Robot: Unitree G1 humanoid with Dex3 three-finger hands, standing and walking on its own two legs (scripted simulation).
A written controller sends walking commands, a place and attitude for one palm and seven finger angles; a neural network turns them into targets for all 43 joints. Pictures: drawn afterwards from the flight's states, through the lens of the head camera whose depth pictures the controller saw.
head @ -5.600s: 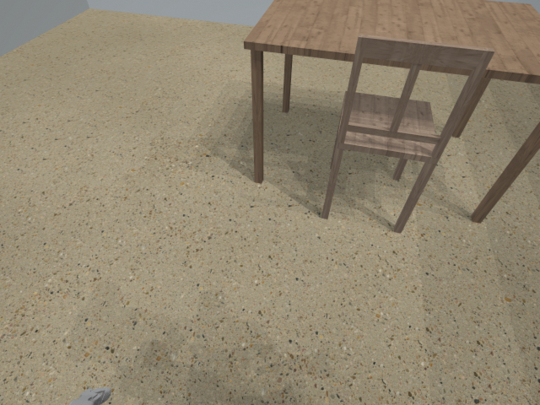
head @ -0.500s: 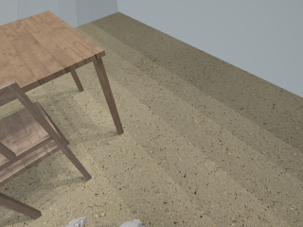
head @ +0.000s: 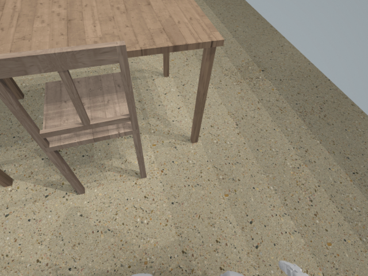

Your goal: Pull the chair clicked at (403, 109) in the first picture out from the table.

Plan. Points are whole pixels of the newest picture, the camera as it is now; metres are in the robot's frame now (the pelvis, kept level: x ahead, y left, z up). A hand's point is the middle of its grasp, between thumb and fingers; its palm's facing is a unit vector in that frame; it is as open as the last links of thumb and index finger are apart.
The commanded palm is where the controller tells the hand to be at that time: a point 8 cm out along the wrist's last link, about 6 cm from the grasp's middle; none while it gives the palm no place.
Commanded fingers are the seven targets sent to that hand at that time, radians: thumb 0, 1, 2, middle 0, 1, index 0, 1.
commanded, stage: turn to face it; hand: left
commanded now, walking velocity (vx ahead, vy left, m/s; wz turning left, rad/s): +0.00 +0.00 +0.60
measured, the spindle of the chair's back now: (76, 99) +0.61 +0.42 -0.08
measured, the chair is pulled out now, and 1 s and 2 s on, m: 0.00 0.00 0.00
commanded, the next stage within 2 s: take the last steps up to it in 0.52 s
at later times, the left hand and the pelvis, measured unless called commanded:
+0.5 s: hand out of the picture +0.06 +0.17 -0.12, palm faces +0.25 -0.92 -0.29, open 7.4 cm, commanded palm none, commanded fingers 0.00 0.90 0.90 -0.20 -0.30 -0.20 -0.30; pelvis +0.00 -0.04 +0.01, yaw +15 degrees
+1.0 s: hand out of the picture -0.08 +0.20 -0.16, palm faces +0.41 -0.89 -0.18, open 7.4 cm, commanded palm none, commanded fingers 0.00 0.90 0.90 -0.20 -0.30 -0.20 -0.30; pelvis +0.01 +0.03 +0.02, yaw +22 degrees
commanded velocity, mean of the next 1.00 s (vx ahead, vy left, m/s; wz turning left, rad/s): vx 0.12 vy -0.01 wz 0.24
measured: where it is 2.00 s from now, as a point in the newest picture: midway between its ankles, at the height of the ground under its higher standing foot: (162, 253)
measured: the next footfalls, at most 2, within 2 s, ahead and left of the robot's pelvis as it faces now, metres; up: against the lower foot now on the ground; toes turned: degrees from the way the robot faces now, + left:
right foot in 0.36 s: +0.07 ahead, -0.13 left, +0.00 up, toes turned +8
left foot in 0.82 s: -0.03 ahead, +0.10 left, +0.00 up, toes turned +25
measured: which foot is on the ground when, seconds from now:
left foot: down 0.00-0.36, up 0.38-0.80, down 0.82-1.00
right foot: up 0.00-0.34, down 0.36-0.82, up 0.84-1.00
